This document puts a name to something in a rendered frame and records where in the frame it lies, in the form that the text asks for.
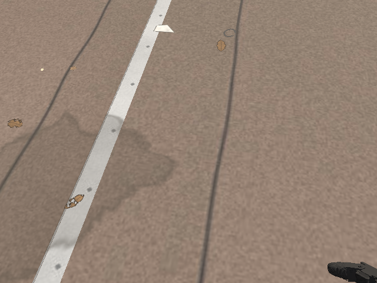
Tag right robot hand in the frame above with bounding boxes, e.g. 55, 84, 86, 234
328, 262, 377, 283

